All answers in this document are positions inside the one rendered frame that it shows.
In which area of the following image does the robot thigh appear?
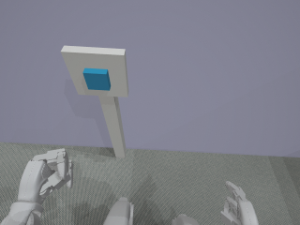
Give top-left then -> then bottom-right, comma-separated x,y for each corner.
172,216 -> 200,225
103,201 -> 134,225

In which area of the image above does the robot right hand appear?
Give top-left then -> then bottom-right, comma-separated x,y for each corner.
220,181 -> 259,225

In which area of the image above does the left robot thigh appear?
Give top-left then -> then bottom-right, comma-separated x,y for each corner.
103,201 -> 134,225

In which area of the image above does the robot left hand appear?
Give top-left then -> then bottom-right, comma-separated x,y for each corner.
17,148 -> 74,204

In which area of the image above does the panel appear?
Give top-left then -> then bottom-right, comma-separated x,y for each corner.
61,45 -> 129,158

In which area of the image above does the robot left forearm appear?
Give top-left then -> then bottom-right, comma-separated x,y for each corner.
0,201 -> 44,225

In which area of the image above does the button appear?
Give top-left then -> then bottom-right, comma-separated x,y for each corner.
82,67 -> 111,91

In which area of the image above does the right robot thigh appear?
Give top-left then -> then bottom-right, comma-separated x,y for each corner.
172,216 -> 200,225

